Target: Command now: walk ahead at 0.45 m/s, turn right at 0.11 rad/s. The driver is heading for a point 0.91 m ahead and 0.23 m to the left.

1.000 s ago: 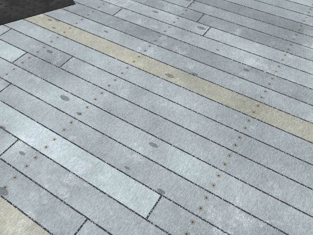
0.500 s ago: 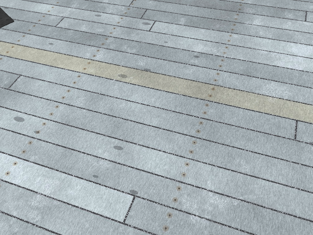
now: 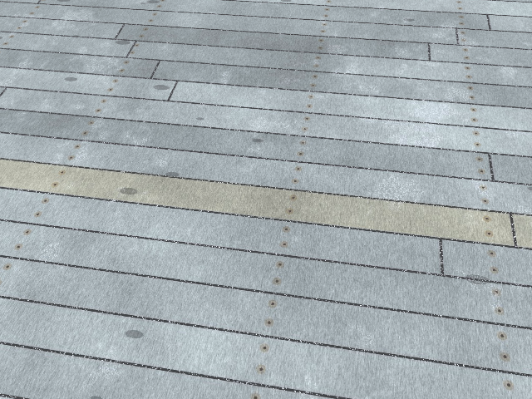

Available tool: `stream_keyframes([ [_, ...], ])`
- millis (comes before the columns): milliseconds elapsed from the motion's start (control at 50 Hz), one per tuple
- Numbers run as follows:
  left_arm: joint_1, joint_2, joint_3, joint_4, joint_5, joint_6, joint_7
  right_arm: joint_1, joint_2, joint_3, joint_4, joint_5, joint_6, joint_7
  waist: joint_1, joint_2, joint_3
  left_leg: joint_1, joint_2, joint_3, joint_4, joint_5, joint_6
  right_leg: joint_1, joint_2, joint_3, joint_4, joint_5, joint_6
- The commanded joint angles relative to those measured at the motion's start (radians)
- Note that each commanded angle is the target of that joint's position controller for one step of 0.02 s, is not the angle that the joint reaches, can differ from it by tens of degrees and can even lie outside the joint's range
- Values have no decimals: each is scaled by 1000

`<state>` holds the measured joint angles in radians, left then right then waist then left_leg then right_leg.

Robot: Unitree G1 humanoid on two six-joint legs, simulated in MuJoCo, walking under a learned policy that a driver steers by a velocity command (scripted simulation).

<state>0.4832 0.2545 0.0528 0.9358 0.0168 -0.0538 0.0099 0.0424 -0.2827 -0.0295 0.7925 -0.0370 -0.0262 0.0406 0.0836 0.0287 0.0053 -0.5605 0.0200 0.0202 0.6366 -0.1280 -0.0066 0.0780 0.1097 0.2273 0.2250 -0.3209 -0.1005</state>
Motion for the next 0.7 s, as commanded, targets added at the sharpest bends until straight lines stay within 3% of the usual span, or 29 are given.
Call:
stream_keyframes([
  [20, 2, 171, 31, -28, 3, -17, 10, -62, -85, -17, -94, 11, -26, -6, -48, -151, 68, 119, -39, 38, -79, -29, 60, -82, -283, 89, 48, 675, -69],
  [40, -3, 175, 31, -23, 3, -20, 8, 27, -107, -28, -64, 14, -27, -17, -85, -135, 19, 243, -78, 59, -94, -54, 81, -76, -263, 51, 146, 869, -50],
  [60, -9, 175, 28, -17, 2, -21, 5, 170, -124, -40, -21, 16, -30, -30, -152, -100, -59, 414, -93, 63, -152, -35, 110, -89, -225, -8, 327, 958, -28],
  [80, -11, 152, 19, -29, 1, -26, 1, 330, -169, -55, 10, 4, -38, -45, -218, -48, -157, 645, 41, -100, -181, -150, 158, -233, -184, -45, 574, 770, -8],
  [100, 56, 46, -4, -51, -12, -31, -7, 424, -259, -72, 23, -16, -37, -49, -185, 161, -254, 865, 304, -576, -261, -355, 264, -518, -32, -133, 929, 136, 41],
  [120, 63, 118, 10, -52, 11, -31, -7, 385, -240, -73, 46, 16, -25, -34, -147, 174, -207, 811, 361, -874, -415, -397, 319, -677, -1, -127, 1050, -154, 32],
  [140, -33, 147, 15, -65, 27, -31, -8, 273, -168, -61, 22, 32, -24, -25, -108, 60, -45, 667, 322, -738, -413, -420, 308, -726, -86, -121, 1068, -49, 19],
  [160, -117, 136, 8, -82, 29, -37, -16, 219, -117, -49, 10, 30, -30, -18, -106, -8, 21, 549, 264, -584, -419, -284, 293, -712, -123, -132, 1025, 24, 21],
  [180, -146, 121, 5, -92, 29, -38, -21, 209, -96, -42, 14, 21, -36, -18, -87, -12, 41, 488, 210, -490, -427, -145, 273, -684, -149, -140, 975, 50, 28],
  [200, -157, 119, 4, -102, 38, -32, -25, 235, -86, -36, 30, 22, -43, -21, -74, -1, 46, 456, 174, -434, -424, 13, 261, -658, -162, -148, 932, 52, 43],
  [240, -147, 93, -5, -111, 41, -15, -32, 270, -103, -42, 52, 31, -54, -25, -54, 34, 19, 430, 146, -385, -433, 143, 277, -630, -167, -170, 875, 39, 75],
  [280, -207, 84, -10, -136, 41, -3, -35, 307, -106, -45, 66, 37, -57, -29, -59, 24, 30, 423, 125, -343, -446, 200, 281, -670, -171, -197, 811, 52, 104],
  [360, -423, 66, -23, -217, 36, 3, -43, 394, -96, -47, 89, 41, -47, -35, -112, 21, 67, 417, 69, -303, -453, 283, 234, -718, -154, -242, 602, 209, 142],
  [420, -525, 52, -35, -258, 24, -1, -47, 445, -109, -53, 96, 36, -41, -42, -149, 40, 43, 461, 66, -313, -408, 384, 206, -688, -126, -246, 477, 294, 142],
  [480, -589, 64, -38, -291, 13, -7, -41, 470, -119, -57, 95, 26, -34, -51, -164, 45, 35, 523, 87, -355, -355, 449, 193, -653, -102, -233, 393, 291, 126],
  [520, -538, 90, -31, -284, 10, -14, -34, 431, -133, -62, 81, 22, -31, -60, -124, 54, 20, 521, 96, -380, -300, 488, 166, -535, -89, -213, 317, 247, 102],
  [560, -345, 140, -10, -227, 9, -27, -15, 385, -150, -66, 66, 26, -38, -51, -33, 31, -73, 480, 48, -357, -93, 613, 127, -256, -64, -217, 231, 217, 61],
  [580, -210, 187, 5, -208, 23, -39, 2, 376, -133, -63, 50, 37, -46, -40, 27, -15, -173, 371, -3, -325, 108, 464, 108, -29, -176, -120, 212, 163, 22],
  [600, -101, 264, 25, -212, 52, -38, 21, 432, -35, -41, 16, 65, -52, -41, 30, -176, -312, 155, -85, -214, 392, -32, 86, 227, -465, 187, 196, 46, -41],
  [620, -144, 284, 36, -212, 37, -18, 14, 510, -63, -45, -2, 58, -39, -48, -31, -305, -363, -15, -147, -128, 563, -448, 86, 230, -594, 542, 94, -31, -139],
  [640, -208, 182, 22, -224, 24, -10, 8, 469, -112, -54, 29, 25, -20, -53, -54, -139, -205, -72, -57, -130, 634, -350, 87, 86, -546, 456, 82, -131, -134],
  [660, -259, 101, 2, -229, 17, -13, 3, 390, -100, -52, 24, 14, -17, -41, -51, -55, -85, -64, -29, -122, 606, -267, 82, -47, -480, 292, 50, -85, -109],
  [680, -249, 74, -8, -216, 23, -20, -1, 343, -77, -52, 20, 8, -15, -31, -56, -49, 0, -36, -1, -123, 558, -229, 79, -145, -421, 147, 30, 127, -65],
  [700, -255, 86, -5, -204, 21, -26, 4, 349, -68, -54, 10, 2, -3, -22, -84, -118, -14, -28, 13, -109, 540, -219, 68, -163, -403, 85, 10, 137, -64],
])
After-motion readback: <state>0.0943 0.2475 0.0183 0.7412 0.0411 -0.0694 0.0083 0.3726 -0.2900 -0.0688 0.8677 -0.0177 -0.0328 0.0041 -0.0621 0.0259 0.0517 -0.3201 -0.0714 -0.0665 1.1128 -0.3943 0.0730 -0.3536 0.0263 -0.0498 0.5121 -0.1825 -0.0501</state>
